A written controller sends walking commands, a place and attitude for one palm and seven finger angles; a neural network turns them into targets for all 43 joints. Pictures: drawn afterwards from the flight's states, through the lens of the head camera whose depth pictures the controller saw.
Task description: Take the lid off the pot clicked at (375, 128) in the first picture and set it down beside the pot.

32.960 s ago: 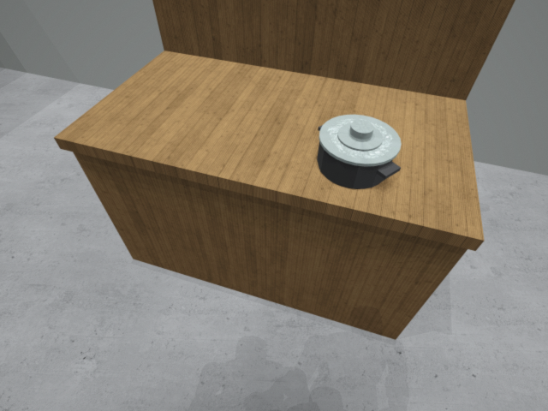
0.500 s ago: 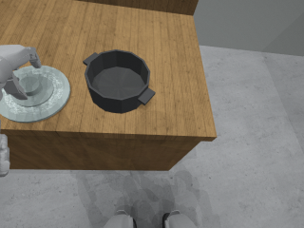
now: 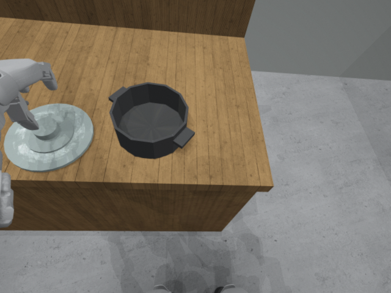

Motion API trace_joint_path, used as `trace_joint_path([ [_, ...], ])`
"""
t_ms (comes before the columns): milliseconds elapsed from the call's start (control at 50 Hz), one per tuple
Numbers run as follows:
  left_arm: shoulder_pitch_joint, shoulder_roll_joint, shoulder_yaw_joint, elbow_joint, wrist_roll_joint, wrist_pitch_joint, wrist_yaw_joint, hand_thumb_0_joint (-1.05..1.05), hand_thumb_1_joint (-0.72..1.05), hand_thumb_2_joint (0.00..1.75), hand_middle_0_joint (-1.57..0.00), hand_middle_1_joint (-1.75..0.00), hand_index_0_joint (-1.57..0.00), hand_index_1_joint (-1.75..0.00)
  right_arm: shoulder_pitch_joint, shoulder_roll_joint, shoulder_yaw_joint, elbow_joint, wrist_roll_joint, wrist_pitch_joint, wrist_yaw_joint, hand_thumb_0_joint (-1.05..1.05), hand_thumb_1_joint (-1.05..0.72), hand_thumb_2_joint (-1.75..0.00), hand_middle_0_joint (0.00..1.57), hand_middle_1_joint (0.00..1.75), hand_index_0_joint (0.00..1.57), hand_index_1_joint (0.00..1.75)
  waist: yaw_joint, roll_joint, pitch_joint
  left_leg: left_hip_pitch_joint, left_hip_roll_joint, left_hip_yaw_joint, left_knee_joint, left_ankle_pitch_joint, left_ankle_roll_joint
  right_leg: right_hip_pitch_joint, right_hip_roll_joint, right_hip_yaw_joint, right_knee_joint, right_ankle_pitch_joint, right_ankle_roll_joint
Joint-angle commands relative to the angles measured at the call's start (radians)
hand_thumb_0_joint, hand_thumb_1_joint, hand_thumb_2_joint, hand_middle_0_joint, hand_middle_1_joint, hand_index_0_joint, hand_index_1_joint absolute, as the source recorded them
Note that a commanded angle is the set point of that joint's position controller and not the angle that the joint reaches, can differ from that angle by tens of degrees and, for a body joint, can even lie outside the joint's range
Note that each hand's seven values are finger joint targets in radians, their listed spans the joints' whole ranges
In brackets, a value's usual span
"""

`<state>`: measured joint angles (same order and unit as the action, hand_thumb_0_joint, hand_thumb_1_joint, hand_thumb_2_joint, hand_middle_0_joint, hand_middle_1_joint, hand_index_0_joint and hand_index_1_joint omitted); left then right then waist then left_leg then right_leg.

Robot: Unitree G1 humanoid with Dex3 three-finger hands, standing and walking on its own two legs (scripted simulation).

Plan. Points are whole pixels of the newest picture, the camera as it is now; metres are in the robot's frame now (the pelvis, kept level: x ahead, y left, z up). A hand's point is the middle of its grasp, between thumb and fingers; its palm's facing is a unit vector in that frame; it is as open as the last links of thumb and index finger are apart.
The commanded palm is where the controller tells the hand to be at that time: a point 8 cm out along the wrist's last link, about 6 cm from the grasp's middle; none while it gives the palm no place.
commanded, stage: raise the empty hand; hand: left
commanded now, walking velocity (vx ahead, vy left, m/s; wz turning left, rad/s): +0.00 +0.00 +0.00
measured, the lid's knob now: (46, 128) +0.49 +0.33 -0.03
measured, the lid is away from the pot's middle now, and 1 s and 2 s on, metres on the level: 0.25 0.25 0.25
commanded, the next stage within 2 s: draw the hand back to the body in 0.50 s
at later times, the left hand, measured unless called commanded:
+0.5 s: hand (8, 86) +0.46 +0.31 +0.13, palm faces -0.41 -0.11 -0.90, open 11.0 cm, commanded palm +0.50 +0.31 +0.18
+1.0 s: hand (2, 105) +0.43 +0.31 +0.13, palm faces -0.39 -0.10 -0.91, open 11.0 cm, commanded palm +0.42 +0.31 +0.19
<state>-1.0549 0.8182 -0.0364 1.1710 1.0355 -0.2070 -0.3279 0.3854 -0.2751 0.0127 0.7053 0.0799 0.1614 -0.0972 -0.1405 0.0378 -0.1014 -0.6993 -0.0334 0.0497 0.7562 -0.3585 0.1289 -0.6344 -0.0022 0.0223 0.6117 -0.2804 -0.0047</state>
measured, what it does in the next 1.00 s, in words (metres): stands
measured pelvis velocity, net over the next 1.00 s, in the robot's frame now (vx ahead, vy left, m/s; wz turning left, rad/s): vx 0.01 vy -0.03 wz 0.04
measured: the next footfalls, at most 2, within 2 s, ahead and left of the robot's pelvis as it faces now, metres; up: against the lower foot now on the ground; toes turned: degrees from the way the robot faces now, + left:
none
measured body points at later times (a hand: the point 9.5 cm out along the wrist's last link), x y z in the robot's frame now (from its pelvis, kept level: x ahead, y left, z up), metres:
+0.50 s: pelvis +0.01 -0.02 +0.01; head +0.09 +0.00 +0.45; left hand +0.48 +0.32 +0.18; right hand +0.02 -0.31 -0.10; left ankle +0.00 +0.02 -0.71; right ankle +0.00 -0.19 -0.71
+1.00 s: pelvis +0.01 -0.03 +0.02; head +0.08 -0.01 +0.46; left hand +0.44 +0.32 +0.18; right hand +0.07 -0.31 -0.10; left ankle +0.00 +0.02 -0.71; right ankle +0.00 -0.19 -0.71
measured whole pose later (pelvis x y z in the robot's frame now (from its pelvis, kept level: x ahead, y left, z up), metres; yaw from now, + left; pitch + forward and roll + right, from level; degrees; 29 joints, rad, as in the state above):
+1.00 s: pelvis +0.01 -0.03 +0.02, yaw +2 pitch +12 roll -3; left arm -0.83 0.84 0.06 0.92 0.93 -0.26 -0.43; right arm 0.29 -0.28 0.00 0.67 0.09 0.22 -0.07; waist -0.08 0.04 -0.07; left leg -0.51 -0.04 0.02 0.61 -0.31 0.09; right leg -0.45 -0.01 -0.01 0.49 -0.25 0.03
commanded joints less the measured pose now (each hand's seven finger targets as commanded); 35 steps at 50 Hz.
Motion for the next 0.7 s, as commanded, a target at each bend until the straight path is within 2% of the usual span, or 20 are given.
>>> trace_joint_path([
  [0,-0.473,0.322,0.080,-0.190,-0.025,-0.003,0.030,0.00,0.06,0.50,-0.30,-0.95,-0.30,-0.95,0.141,-0.215,-0.064,-0.037,-0.002,-0.016,-0.019,0.00,-0.90,-0.90,0.20,0.30,0.20,0.30,0.001,0.115,-0.399,0.527,0.076,-0.138,-0.096,0.514,-0.122,-0.026,0.062,-0.072,-0.056,0.162,-0.042],
  [60,-0.483,0.346,0.100,-0.242,-0.023,-0.009,0.022,0.00,0.06,0.50,-0.30,-0.95,-0.30,-0.95,0.138,-0.209,-0.068,-0.041,-0.004,-0.019,-0.021,0.00,-0.90,-0.90,0.20,0.30,0.20,0.30,0.014,0.176,-0.441,0.584,0.073,-0.140,-0.102,0.605,-0.131,0.000,0.060,-0.074,-0.062,0.200,-0.046],
  [80,-0.469,0.314,0.078,-0.227,-0.026,-0.006,0.017,0.00,0.06,0.50,-0.30,-0.95,-0.30,-0.95,0.132,-0.206,-0.069,-0.041,-0.003,-0.020,-0.018,0.00,-0.90,-0.90,0.20,0.30,0.20,0.30,0.010,0.184,-0.425,0.594,0.075,-0.139,-0.103,0.622,-0.134,-0.012,0.060,-0.078,-0.066,0.196,-0.045],
  [100,-0.471,0.342,0.102,-0.250,-0.026,-0.010,0.015,0.00,0.06,0.50,-0.30,-0.95,-0.30,-0.95,0.132,-0.208,-0.070,-0.042,-0.005,-0.018,-0.018,0.00,-0.90,-0.90,0.20,0.30,0.20,0.30,0.017,0.178,-0.436,0.605,0.077,-0.143,-0.106,0.639,-0.134,0.000,0.062,-0.078,-0.071,0.204,-0.045],
  [120,-0.442,0.307,0.078,-0.205,-0.030,-0.011,0.008,0.00,0.06,0.50,-0.30,-0.95,-0.30,-0.95,0.132,-0.203,-0.068,-0.045,-0.002,-0.021,-0.019,0.00,-0.90,-0.90,0.20,0.30,0.20,0.30,0.011,0.168,-0.408,0.597,0.074,-0.135,-0.102,0.665,-0.133,-0.009,0.063,-0.078,-0.073,0.216,-0.044],
  [180,-0.423,0.289,0.049,-0.148,-0.048,0.005,-0.008,0.00,0.06,0.50,-0.30,-0.95,-0.30,-0.95,0.114,-0.210,-0.062,-0.045,0.006,-0.018,-0.013,0.00,-0.90,-0.90,0.20,0.30,0.20,0.30,0.007,0.105,-0.326,0.514,0.065,-0.112,-0.124,0.507,-0.107,0.018,0.059,-0.077,-0.093,0.177,-0.040],
  [200,-0.441,0.304,0.048,-0.169,-0.046,0.005,-0.011,0.00,0.06,0.50,-0.30,-0.95,-0.30,-0.95,0.118,-0.213,-0.060,-0.044,0.006,-0.018,-0.015,0.00,-0.90,-0.90,0.20,0.30,0.20,0.30,0.006,0.094,-0.330,0.497,0.061,-0.104,-0.135,0.462,-0.098,0.037,0.059,-0.074,-0.098,0.175,-0.041],
  [240,-0.451,0.311,0.046,-0.175,-0.046,0.000,-0.018,0.00,0.06,0.50,-0.30,-0.95,-0.30,-0.95,0.113,-0.216,-0.059,-0.041,0.009,-0.021,-0.018,0.00,-0.90,-0.90,0.20,0.30,0.20,0.30,0.005,0.110,-0.326,0.507,0.062,-0.101,-0.132,0.480,-0.097,0.038,0.056,-0.074,-0.095,0.187,-0.043],
  [300,-0.506,0.372,0.091,-0.280,-0.045,-0.014,-0.026,0.00,0.06,0.50,-0.30,-0.95,-0.30,-0.95,0.115,-0.212,-0.066,-0.046,0.006,-0.020,-0.023,0.00,-0.90,-0.90,0.20,0.30,0.20,0.30,0.011,0.131,-0.422,0.575,0.062,-0.110,-0.134,0.554,-0.096,0.091,0.057,-0.070,-0.102,0.233,-0.042],
  [320,-0.512,0.374,0.093,-0.293,-0.048,-0.021,-0.030,0.00,0.06,0.50,-0.30,-0.95,-0.30,-0.95,0.109,-0.211,-0.067,-0.046,0.003,-0.020,-0.026,0.00,-0.90,-0.90,0.20,0.30,0.20,0.30,0.014,0.175,-0.435,0.598,0.064,-0.107,-0.129,0.615,-0.104,0.086,0.055,-0.070,-0.100,0.255,-0.044],
  [340,-0.501,0.370,0.097,-0.287,-0.056,-0.023,-0.033,0.00,0.06,0.50,-0.30,-0.95,-0.30,-0.95,0.107,-0.210,-0.066,-0.041,0.002,-0.019,-0.025,0.00,-0.90,-0.90,0.20,0.30,0.20,0.30,0.011,0.166,-0.435,0.611,0.064,-0.111,-0.123,0.634,-0.104,0.087,0.057,-0.073,-0.101,0.259,-0.040],
  [380,-0.465,0.375,0.102,-0.231,-0.066,-0.019,-0.039,0.00,0.06,0.50,-0.30,-0.95,-0.30,-0.95,0.095,-0.209,-0.061,-0.044,0.007,-0.018,-0.025,0.00,-0.90,-0.90,0.20,0.30,0.20,0.30,0.012,0.125,-0.379,0.560,0.059,-0.098,-0.133,0.566,-0.091,0.100,0.056,-0.077,-0.111,0.244,-0.038],
  [440,-0.371,0.290,0.017,-0.073,-0.081,-0.001,-0.053,0.00,0.06,0.50,-0.30,-0.95,-0.30,-0.95,0.076,-0.215,-0.044,-0.050,0.022,-0.024,-0.024,0.00,-0.90,-0.90,0.20,0.30,0.20,0.30,0.000,0.028,-0.252,0.429,0.047,-0.066,-0.149,0.406,-0.070,0.101,0.056,-0.077,-0.111,0.211,-0.036],
  [460,-0.405,0.310,0.014,-0.104,-0.075,0.003,-0.058,0.00,0.06,0.50,-0.30,-0.95,-0.30,-0.95,0.076,-0.221,-0.041,-0.049,0.023,-0.021,-0.022,0.00,-0.90,-0.90,0.20,0.30,0.20,0.30,0.004,0.020,-0.254,0.403,0.047,-0.063,-0.159,0.356,-0.065,0.113,0.055,-0.073,-0.115,0.194,-0.036],
  [480,-0.421,0.317,0.010,-0.114,-0.066,0.006,-0.058,0.00,0.06,0.50,-0.30,-0.95,-0.30,-0.95,0.072,-0.221,-0.041,-0.052,0.026,-0.020,-0.021,0.00,-0.90,-0.90,0.20,0.30,0.20,0.30,0.005,0.054,-0.249,0.403,0.047,-0.064,-0.159,0.341,-0.068,0.103,0.052,-0.074,-0.110,0.179,-0.041],
  [520,-0.502,0.335,0.029,-0.244,-0.046,-0.009,-0.056,0.00,0.06,0.50,-0.30,-0.95,-0.30,-0.95,0.075,-0.216,-0.054,-0.046,0.016,-0.015,-0.021,0.00,-0.90,-0.90,0.20,0.30,0.20,0.30,0.013,0.154,-0.328,0.498,0.056,-0.079,-0.146,0.462,-0.079,0.084,0.051,-0.073,-0.104,0.211,-0.048],
  [580,-0.506,0.421,0.121,-0.319,-0.055,-0.035,-0.056,0.00,0.06,0.50,-0.30,-0.95,-0.30,-0.95,0.082,-0.210,-0.061,-0.049,0.005,-0.011,-0.025,0.00,-0.90,-0.90,0.20,0.30,0.20,0.30,0.024,0.183,-0.455,0.589,0.058,-0.095,-0.115,0.621,-0.083,0.132,0.057,-0.072,-0.096,0.281,-0.041],
  [620,-0.456,0.441,0.168,-0.354,-0.078,-0.049,-0.058,0.00,0.06,0.50,-0.30,-0.95,-0.30,-0.95,0.072,-0.206,-0.065,-0.061,0.002,-0.008,-0.025,0.00,-0.90,-0.90,0.20,0.30,0.20,0.30,0.037,0.169,-0.509,0.622,0.058,-0.102,-0.113,0.740,-0.085,0.172,0.054,-0.073,-0.093,0.347,-0.038],
  [640,-0.395,0.442,0.188,-0.295,-0.083,-0.044,-0.055,0.00,0.06,0.50,-0.30,-0.95,-0.30,-0.95,0.069,-0.205,-0.066,-0.061,0.000,-0.004,-0.021,0.00,-0.90,-0.90,0.20,0.30,0.20,0.30,0.039,0.138,-0.482,0.599,0.052,-0.100,-0.109,0.725,-0.080,0.174,0.057,-0.078,-0.091,0.339,-0.034],
  [680,-0.340,0.397,0.153,-0.230,-0.092,-0.028,-0.057,0.00,0.06,0.50,-0.30,-0.95,-0.30,-0.95,0.050,-0.206,-0.060,-0.062,0.009,0.004,-0.013,0.00,-0.90,-0.90,0.20,0.30,0.20,0.30,0.036,0.081,-0.378,0.515,0.049,-0.083,-0.129,0.621,-0.072,0.164,0.054,-0.083,-0.102,0.310,-0.033],
])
